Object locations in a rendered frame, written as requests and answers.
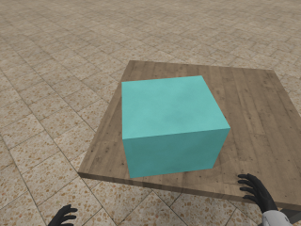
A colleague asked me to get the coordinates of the right robot hand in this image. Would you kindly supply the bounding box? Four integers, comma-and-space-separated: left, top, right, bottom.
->
237, 173, 278, 214

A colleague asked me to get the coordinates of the carton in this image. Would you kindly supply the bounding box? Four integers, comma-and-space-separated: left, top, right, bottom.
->
121, 75, 230, 178

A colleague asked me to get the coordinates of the left robot hand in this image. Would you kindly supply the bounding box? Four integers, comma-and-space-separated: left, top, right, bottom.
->
47, 204, 78, 226

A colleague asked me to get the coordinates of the table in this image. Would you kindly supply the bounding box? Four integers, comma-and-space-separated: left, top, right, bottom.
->
77, 60, 301, 226

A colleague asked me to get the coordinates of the robot right forearm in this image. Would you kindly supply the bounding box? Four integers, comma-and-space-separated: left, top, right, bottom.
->
261, 210, 293, 226

